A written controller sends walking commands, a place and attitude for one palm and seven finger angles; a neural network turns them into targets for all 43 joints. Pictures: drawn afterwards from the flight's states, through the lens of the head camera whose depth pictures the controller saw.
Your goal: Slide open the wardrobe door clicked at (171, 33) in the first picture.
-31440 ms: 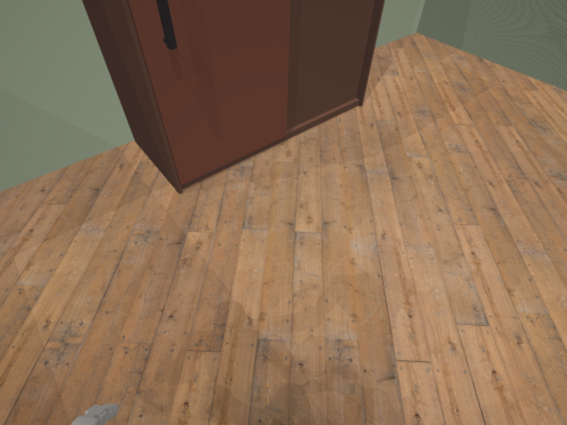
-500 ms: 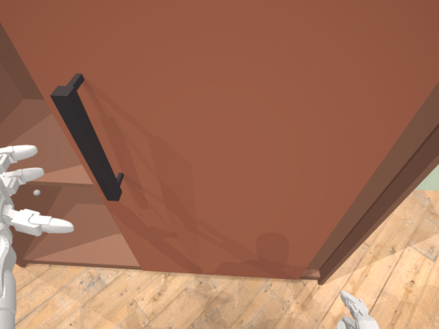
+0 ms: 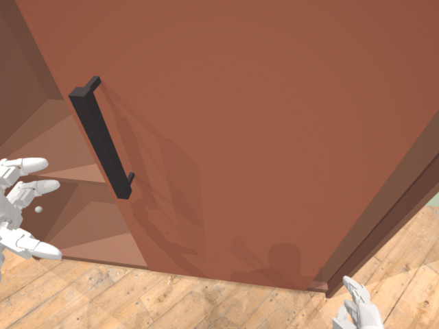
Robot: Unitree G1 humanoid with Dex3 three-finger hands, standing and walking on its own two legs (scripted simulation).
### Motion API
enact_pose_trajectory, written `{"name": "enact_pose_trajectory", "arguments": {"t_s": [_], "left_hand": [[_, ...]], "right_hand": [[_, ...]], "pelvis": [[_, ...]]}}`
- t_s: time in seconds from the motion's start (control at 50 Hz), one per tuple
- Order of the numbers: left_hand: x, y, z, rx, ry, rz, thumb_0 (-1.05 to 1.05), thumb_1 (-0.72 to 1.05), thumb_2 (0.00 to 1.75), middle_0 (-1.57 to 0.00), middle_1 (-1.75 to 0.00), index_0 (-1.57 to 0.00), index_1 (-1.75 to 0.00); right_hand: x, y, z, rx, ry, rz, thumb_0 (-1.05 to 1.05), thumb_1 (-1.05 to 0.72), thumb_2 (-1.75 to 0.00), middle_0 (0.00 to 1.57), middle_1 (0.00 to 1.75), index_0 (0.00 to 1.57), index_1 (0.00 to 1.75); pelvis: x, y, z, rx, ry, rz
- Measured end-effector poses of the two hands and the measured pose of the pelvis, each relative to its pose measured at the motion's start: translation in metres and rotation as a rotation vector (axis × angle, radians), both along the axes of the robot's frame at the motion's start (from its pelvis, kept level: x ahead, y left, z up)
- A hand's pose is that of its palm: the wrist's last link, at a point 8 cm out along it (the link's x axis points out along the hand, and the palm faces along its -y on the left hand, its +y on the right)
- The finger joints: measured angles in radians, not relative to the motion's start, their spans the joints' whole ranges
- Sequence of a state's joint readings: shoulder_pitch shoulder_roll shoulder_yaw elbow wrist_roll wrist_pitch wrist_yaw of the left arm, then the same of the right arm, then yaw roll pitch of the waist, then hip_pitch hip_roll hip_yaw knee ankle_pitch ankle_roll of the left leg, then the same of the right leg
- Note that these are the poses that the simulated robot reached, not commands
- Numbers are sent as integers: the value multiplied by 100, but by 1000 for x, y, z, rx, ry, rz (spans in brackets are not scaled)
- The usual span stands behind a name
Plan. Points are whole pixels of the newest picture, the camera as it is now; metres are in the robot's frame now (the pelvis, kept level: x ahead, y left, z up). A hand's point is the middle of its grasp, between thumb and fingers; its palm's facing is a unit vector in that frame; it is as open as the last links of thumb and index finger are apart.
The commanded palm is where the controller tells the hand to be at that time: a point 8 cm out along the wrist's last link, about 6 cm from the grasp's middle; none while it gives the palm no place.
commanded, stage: draw the hand back to the body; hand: left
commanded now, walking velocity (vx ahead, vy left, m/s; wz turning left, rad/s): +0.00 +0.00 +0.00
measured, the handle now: (111, 145) +0.42 +0.29 +0.10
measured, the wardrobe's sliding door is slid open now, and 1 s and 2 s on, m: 0.55 0.55 0.55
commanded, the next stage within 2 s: step back with the hand held close in 1.42 s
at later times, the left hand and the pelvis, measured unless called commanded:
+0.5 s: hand (24, 226) +0.20 +0.32 +0.13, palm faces +0.44 -0.87 -0.23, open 13.9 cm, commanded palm +0.15 +0.35 +0.16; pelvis -0.02 +0.02 +0.00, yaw -1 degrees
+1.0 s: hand (47, 215) +0.20 +0.26 +0.18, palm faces +0.45 -0.82 -0.34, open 9.2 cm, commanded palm +0.15 +0.30 +0.19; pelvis +0.00 +0.01 +0.01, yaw -3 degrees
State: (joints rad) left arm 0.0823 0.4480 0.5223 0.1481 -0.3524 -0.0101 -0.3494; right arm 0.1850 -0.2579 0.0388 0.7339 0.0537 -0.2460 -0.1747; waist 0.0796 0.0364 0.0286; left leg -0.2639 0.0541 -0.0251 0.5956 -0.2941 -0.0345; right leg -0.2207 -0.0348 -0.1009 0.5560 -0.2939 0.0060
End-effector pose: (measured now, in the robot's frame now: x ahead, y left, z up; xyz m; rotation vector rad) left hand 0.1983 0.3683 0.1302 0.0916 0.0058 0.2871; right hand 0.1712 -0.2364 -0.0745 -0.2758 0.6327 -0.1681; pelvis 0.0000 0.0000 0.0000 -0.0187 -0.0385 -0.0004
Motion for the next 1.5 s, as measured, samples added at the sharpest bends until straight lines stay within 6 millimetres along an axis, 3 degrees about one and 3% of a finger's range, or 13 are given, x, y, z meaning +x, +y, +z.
{"name": "enact_pose_trajectory", "arguments": {"t_s": [0.16, 0.3, 0.36, 0.52, 0.62, 0.72, 0.84, 0.98, 1.16, 1.32, 1.5], "left_hand": [[6, -10, 13, -2, 10, -244, -2, -55, 20, -25, -115, -26, -115], [-20, -1, 7, -42, -22, -188, -2, -54, 21, -25, -114, -26, -114], [-30, -5, 4, -45, -40, -176, -2, -52, 22, -25, -113, -25, -113], [-42, -11, 12, 194, -70, 185, -2, -33, 31, -25, -101, -25, -102], [-52, -27, 34, 279, -146, 216, -1, -16, 39, -24, -92, -24, -92], [-50, -30, 46, 321, -170, 229, -1, 1, 47, -24, -82, -24, -82], [-43, -42, 48, 322, -153, 217, 0, 22, 58, -23, -69, -23, -69], [-42, -68, 57, 346, -170, 153, 0, 47, 70, -22, -54, -23, -54], [-46, -85, 64, 379, -174, 139, 1, 77, 84, -21, -37, -22, -37], [-49, -91, 57, 363, -147, 145, 1, 86, 89, -21, -31, -21, -31], [-51, -89, 59, 366, -171, 136, 1, 89, 90, -21, -30, -21, -30]], "right_hand": [[-19, -14, 8, 23, -72, -47, 2, -90, -90, 20, 30, 20, 30], [-31, -14, 16, 15, -105, -44, 2, -90, -90, 20, 30, 20, 30], [-33, -6, 17, 7, -108, -25, 2, -90, -90, 20, 30, 20, 30], [-24, 30, 20, -3, -93, 71, 2, -90, -90, 20, 30, 20, 30], [-16, 50, 18, 39, -86, 98, 2, -90, -90, 20, 30, 20, 30], [-8, 58, 15, 72, -61, 97, 2, -89, -90, 21, 30, 20, 30], [-4, 49, 14, 81, -43, 80, 2, -89, -90, 21, 30, 20, 30], [-3, 24, 15, 64, -30, 46, 2, -90, -90, 20, 30, 20, 30], [-5, -1, 11, 61, -17, 5, 2, -90, -90, 20, 30, 20, 30], [-10, -9, 8, 64, -10, -13, 2, -90, -90, 20, 30, 20, 30], [-14, -4, 9, 67, -17, -17, 2, -90, -90, 20, 30, 20, 30]], "pelvis": [[-4, 2, -1, 4, -4, -23], [-11, 10, -3, -3, -13, -31], [-14, 14, -3, -6, -25, -26], [-22, 23, 1, -5, -43, -26], [-16, 28, 5, 2, -48, -33], [-11, 27, 8, 7, -63, -40], [-6, 23, 11, 11, -72, -48], [0, 12, 12, 11, -75, -50], [2, -2, 12, 10, -75, -53], [-1, -9, 12, 9, -84, -55], [-5, -7, 12, 8, -90, -56]]}}
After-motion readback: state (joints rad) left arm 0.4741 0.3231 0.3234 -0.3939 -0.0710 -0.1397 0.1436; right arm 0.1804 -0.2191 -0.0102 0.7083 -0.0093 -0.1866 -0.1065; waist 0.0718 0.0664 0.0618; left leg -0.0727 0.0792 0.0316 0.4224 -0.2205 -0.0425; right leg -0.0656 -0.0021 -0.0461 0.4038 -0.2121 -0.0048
